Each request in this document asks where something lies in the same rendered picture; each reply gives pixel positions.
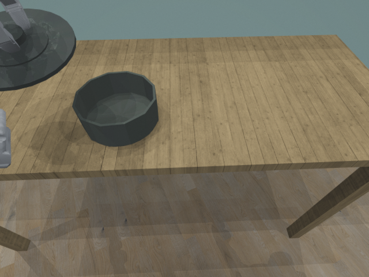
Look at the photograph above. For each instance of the robot left hand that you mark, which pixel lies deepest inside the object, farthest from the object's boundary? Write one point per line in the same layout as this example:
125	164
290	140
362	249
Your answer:
16	11

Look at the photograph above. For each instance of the pot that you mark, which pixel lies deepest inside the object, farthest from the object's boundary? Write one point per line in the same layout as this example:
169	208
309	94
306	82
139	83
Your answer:
117	108

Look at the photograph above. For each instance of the table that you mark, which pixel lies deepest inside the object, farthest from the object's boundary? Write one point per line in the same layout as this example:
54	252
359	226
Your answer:
227	104

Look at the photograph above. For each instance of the lid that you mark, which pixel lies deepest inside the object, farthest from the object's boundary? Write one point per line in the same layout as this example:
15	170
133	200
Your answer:
49	46

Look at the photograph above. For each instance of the knob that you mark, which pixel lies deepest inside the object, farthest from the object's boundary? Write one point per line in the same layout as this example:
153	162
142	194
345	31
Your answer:
17	33

